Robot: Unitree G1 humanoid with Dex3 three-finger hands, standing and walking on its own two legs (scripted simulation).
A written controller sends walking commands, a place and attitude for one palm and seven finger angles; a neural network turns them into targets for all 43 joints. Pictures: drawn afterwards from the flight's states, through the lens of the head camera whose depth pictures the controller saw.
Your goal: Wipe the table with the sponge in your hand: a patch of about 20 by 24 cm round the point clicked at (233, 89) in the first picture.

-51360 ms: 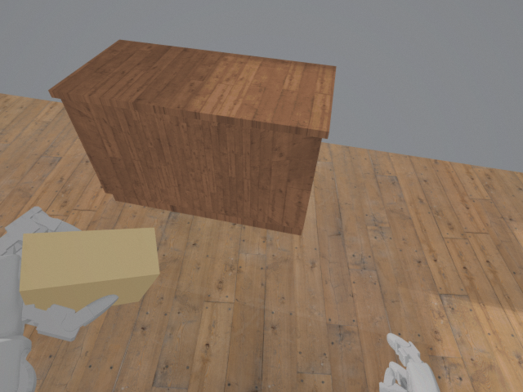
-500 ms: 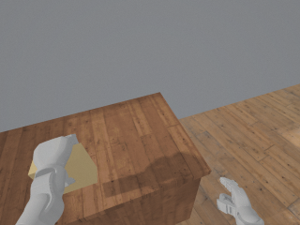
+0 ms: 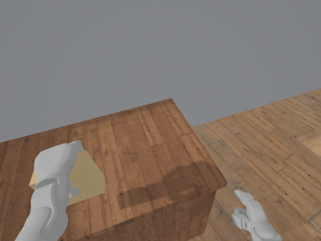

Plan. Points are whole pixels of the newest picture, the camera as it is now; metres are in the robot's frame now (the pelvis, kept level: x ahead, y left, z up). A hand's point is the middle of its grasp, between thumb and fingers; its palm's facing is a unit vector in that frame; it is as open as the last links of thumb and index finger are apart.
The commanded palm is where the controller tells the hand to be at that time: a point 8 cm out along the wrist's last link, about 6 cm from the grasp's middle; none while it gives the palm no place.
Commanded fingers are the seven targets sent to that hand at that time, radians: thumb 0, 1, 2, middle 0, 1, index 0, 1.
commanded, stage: bring the sponge back beside the body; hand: left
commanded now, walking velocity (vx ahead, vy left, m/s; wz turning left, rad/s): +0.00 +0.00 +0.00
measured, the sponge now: (75, 184) +0.23 +0.28 +0.02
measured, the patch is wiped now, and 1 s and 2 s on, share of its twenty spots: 1.00 1.00 1.00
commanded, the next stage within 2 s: step back with the hand held close in 1.36 s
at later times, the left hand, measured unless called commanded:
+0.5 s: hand (52, 179) +0.21 +0.29 +0.09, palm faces +0.06 -0.15 -0.99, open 9.9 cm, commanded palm +0.17 +0.28 +0.16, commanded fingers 0.00 0.10 1.30 -1.20 -1.60 -1.20 -1.60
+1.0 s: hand (38, 188) +0.17 +0.29 +0.11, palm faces +0.09 -0.14 -0.99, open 9.9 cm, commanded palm +0.13 +0.29 +0.18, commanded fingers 0.00 0.10 1.30 -1.20 -1.60 -1.20 -1.60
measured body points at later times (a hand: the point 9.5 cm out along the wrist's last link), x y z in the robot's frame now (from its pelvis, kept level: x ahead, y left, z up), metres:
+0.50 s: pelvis -0.01 +0.01 +0.00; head -0.04 -0.03 +0.45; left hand +0.20 +0.30 +0.14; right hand +0.26 -0.17 -0.06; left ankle +0.00 +0.08 -0.74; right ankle -0.02 -0.07 -0.74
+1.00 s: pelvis -0.02 +0.01 +0.00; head -0.05 -0.03 +0.45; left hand +0.16 +0.30 +0.16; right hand +0.25 -0.17 -0.06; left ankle +0.00 +0.08 -0.74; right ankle -0.02 -0.07 -0.74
